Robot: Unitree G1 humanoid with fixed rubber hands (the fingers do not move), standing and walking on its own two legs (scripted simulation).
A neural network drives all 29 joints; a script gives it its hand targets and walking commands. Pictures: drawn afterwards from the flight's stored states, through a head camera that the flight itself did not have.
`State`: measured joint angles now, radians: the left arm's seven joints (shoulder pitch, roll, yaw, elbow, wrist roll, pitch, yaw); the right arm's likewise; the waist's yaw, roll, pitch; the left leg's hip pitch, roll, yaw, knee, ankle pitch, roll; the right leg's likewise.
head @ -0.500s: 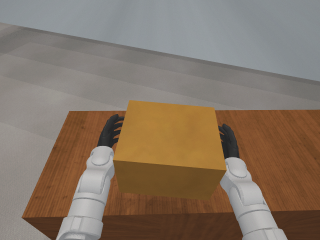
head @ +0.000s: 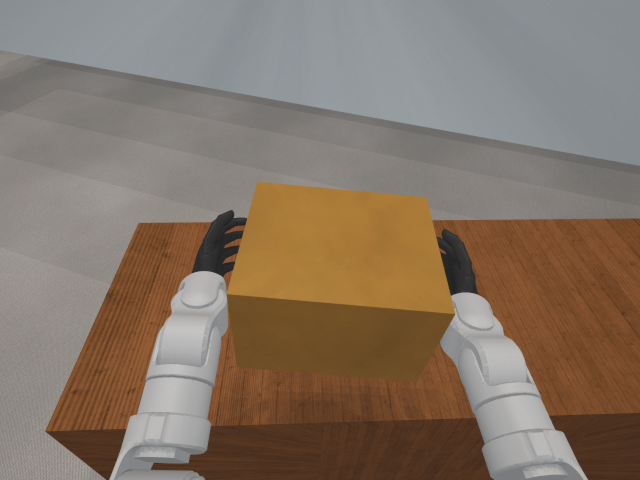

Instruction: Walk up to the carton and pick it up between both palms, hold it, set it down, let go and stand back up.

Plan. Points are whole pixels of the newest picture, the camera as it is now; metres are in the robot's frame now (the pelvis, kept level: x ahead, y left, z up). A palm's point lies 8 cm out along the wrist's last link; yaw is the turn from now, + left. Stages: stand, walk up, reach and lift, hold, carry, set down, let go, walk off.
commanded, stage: reach and lift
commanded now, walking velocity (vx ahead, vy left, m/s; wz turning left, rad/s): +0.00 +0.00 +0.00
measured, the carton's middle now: (334, 279) +0.35 +0.00 +0.10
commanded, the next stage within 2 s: hold in 1.46 s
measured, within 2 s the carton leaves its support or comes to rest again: neither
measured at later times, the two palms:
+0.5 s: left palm (202, 260) +0.35 +0.16 +0.13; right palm (458, 281) +0.34 -0.15 +0.12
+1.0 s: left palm (198, 249) +0.34 +0.16 +0.16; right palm (463, 266) +0.34 -0.15 +0.14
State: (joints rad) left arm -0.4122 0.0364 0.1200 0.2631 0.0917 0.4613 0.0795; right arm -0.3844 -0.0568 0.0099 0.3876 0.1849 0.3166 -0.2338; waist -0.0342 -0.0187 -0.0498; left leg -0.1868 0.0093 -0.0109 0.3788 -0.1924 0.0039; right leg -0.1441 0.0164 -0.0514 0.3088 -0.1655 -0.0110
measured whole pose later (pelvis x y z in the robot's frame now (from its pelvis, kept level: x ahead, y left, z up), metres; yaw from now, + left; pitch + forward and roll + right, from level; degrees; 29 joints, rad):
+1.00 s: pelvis -0.02 +0.00 +0.00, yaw +1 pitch -3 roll -1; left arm -0.59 0.06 0.18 0.36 0.12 0.58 0.08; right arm -0.59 -0.06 -0.05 0.54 0.17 0.40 -0.20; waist -0.04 -0.02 -0.06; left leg -0.18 0.01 -0.03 0.40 -0.18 0.00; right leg -0.13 0.02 -0.06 0.33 -0.15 -0.02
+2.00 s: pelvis -0.02 +0.00 +0.00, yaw +1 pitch -3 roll -1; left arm -0.57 0.06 0.17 0.29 0.12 0.64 0.08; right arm -0.57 -0.07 -0.02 0.49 0.20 0.45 -0.22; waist -0.05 -0.01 -0.08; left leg -0.16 0.01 -0.02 0.40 -0.18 0.00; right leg -0.11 0.02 -0.06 0.32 -0.15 -0.01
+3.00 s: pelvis -0.02 +0.00 +0.00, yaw +1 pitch -3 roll -1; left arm -0.55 0.05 0.16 0.26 0.11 0.64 0.09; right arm -0.56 -0.09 0.00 0.47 0.22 0.44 -0.22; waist -0.05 0.01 -0.08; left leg -0.17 0.01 -0.03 0.41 -0.19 0.00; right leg -0.11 0.02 -0.06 0.31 -0.15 -0.01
